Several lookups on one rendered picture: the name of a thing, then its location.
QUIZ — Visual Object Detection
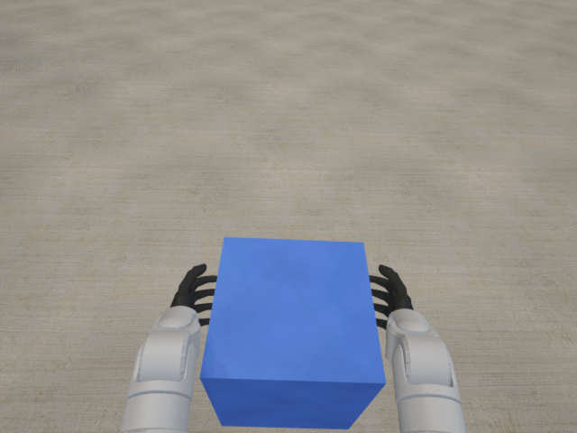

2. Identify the robot left forearm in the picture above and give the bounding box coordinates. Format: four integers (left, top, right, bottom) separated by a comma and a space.
120, 306, 200, 433

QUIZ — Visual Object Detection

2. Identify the robot right forearm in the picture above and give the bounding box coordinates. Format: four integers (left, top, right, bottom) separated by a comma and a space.
385, 309, 467, 433

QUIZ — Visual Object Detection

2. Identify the carton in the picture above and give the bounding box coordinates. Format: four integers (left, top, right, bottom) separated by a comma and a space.
199, 237, 386, 429

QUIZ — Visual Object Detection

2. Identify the left robot hand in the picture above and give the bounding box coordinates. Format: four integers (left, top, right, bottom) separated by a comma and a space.
170, 263, 217, 327

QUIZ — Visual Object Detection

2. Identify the right robot hand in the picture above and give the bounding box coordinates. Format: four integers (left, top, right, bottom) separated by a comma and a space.
369, 265, 414, 330

